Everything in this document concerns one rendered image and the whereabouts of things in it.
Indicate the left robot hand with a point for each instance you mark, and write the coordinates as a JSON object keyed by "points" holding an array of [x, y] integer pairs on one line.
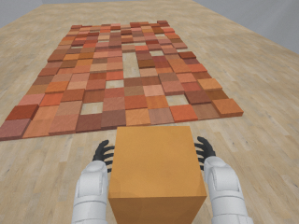
{"points": [[101, 156]]}

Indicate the right robot hand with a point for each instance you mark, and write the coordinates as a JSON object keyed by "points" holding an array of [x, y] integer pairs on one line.
{"points": [[208, 150]]}

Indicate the carton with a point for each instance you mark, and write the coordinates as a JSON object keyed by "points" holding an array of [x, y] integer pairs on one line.
{"points": [[155, 176]]}

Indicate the left robot forearm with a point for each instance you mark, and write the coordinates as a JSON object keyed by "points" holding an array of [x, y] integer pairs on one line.
{"points": [[90, 200]]}

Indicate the right robot forearm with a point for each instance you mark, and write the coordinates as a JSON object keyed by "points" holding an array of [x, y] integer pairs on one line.
{"points": [[225, 193]]}

